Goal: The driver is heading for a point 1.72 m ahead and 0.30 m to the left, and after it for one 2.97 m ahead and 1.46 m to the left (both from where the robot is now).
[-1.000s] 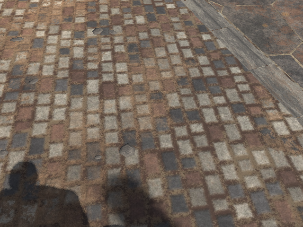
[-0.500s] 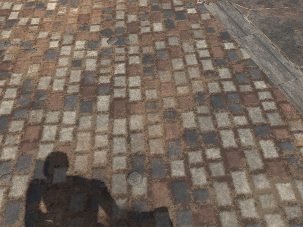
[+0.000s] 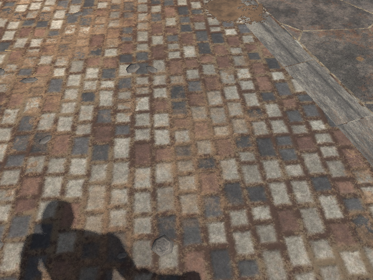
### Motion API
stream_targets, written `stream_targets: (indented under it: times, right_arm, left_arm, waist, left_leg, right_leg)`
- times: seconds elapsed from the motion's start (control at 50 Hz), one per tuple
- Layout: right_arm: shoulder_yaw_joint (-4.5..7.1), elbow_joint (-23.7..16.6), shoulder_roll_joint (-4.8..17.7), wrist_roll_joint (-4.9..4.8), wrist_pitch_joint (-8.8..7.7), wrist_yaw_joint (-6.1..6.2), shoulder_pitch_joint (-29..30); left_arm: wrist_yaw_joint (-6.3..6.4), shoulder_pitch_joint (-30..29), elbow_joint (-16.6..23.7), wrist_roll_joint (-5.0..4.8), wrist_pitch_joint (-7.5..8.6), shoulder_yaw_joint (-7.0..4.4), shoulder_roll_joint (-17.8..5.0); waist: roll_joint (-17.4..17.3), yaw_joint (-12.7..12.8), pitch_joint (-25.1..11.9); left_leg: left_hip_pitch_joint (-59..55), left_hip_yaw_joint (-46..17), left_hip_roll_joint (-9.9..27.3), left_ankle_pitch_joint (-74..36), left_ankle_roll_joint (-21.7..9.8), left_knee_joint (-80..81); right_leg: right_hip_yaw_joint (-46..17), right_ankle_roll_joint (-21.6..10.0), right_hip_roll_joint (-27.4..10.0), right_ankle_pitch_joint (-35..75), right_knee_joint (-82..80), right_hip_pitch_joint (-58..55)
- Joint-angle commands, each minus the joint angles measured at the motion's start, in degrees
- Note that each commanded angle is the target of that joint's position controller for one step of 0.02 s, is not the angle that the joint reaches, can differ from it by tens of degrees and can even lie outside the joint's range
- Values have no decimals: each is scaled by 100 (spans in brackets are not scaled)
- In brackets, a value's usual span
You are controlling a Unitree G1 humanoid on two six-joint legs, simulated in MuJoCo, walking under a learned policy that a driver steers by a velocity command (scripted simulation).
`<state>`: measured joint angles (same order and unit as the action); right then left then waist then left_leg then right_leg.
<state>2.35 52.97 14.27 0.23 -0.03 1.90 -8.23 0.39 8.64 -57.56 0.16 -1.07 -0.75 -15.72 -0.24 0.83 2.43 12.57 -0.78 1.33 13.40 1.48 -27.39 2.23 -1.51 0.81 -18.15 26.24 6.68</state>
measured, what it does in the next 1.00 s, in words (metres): stands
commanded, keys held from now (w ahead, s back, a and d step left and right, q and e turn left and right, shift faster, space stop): no key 1.00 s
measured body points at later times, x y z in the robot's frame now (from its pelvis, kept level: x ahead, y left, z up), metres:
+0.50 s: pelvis -0.01 -0.01 +0.00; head +0.00 -0.01 +0.45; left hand +0.02 +0.25 -0.15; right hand +0.05 -0.27 -0.15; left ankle +0.01 +0.14 -0.74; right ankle -0.04 -0.10 -0.74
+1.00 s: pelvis -0.01 -0.01 +0.00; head +0.00 -0.01 +0.45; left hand -0.01 +0.23 -0.15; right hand +0.02 -0.27 -0.15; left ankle +0.01 +0.14 -0.74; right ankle -0.04 -0.10 -0.74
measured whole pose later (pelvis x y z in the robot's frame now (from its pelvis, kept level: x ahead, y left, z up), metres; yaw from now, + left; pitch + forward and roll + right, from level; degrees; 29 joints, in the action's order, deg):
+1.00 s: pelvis -0.01 -0.01 +0.00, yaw +0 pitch -1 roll +0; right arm 1.6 65.9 12.4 0.0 0.6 3.2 -11.2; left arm 1.3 16.6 -62.1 0.2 0.3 0.1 -11.8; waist -0.3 0.1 1.7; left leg 12.8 -1.4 2.3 11.0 2.6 -24.6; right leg 2.6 -2.6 1.8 -16.2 24.2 7.2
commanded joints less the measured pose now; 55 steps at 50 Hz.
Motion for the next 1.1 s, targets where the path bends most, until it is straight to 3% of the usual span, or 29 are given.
stream_targets:
  times: [0.02, 0.52, 1.1]
  right_arm:
    - [156, -102, 726, 0, -33, 37, 53]
    - [75, 890, 580, -1, 31, 117, -77]
    - [5, 1204, 368, -31, 35, 154, -521]
  left_arm:
    - [32, 96, 88, 3, 39, -107, -615]
    - [91, 590, -311, 23, 144, -18, -414]
    - [112, 1264, -360, -2, 163, -25, -146]
  waist:
    - [47, -1, -416]
    - [57, -59, -34]
    - [35, -73, 27]
  left_leg:
    - [-567, -203, 217, -1953, -215, 167]
    - [-366, -110, 129, -954, -80, 485]
    - [-234, -92, 134, -987, -81, 471]
  right_leg:
    - [-300, -65, -344, 1868, -368, 233]
    - [-407, -106, -364, 835, -807, 554]
    - [-372, -133, -314, 1215, -774, 513]
Next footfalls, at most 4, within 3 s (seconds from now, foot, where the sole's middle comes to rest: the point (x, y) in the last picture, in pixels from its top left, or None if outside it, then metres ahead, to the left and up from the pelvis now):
2.50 left None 0.14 0.16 -0.78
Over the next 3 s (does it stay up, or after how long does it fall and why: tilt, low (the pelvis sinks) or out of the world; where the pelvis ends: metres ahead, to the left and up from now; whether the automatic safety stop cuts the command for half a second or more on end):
stays up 0.32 0.05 -0.02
